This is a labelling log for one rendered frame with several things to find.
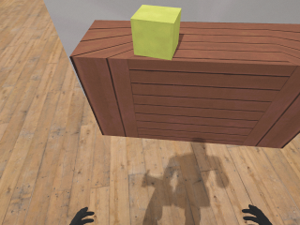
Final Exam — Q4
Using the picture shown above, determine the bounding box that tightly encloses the robot right hand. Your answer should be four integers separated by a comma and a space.
242, 204, 273, 225

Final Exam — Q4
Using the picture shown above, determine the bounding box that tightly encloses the pedestal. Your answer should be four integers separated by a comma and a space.
69, 20, 300, 149

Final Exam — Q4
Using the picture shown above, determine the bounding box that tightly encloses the carton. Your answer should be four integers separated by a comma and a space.
130, 5, 182, 61

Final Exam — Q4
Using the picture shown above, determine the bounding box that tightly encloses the robot left hand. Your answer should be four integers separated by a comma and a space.
69, 206, 95, 225

